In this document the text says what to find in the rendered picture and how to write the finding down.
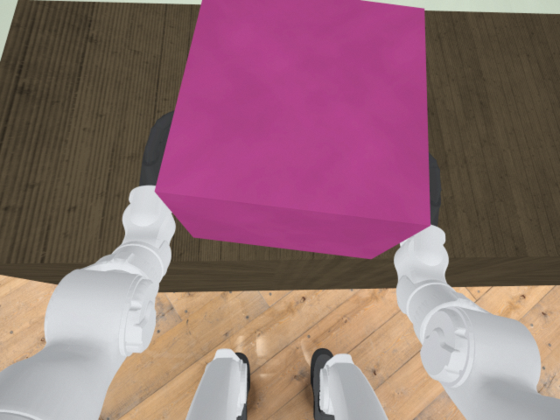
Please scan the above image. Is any carton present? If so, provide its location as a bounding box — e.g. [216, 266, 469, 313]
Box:
[155, 0, 431, 259]

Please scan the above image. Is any robot left forearm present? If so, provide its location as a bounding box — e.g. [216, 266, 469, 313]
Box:
[44, 185, 176, 341]

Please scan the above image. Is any left robot upper arm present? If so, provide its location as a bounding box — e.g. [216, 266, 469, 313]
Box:
[0, 269, 156, 420]

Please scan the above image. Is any pedestal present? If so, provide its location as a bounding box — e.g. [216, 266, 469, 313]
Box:
[0, 0, 560, 292]

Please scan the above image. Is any robot right forearm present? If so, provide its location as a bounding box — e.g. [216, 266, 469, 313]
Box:
[394, 225, 541, 381]

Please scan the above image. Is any right robot upper arm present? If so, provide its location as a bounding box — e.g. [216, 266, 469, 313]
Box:
[420, 306, 560, 420]

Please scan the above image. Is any right robot shin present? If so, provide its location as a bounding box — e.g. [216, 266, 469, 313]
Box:
[319, 353, 354, 415]

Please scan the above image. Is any left robot hand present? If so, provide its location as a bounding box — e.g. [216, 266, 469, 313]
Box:
[139, 110, 175, 186]

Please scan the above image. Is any left robot thigh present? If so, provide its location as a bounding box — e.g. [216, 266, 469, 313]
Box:
[185, 358, 247, 420]

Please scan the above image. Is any right robot hand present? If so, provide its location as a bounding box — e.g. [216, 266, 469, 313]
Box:
[429, 153, 442, 227]

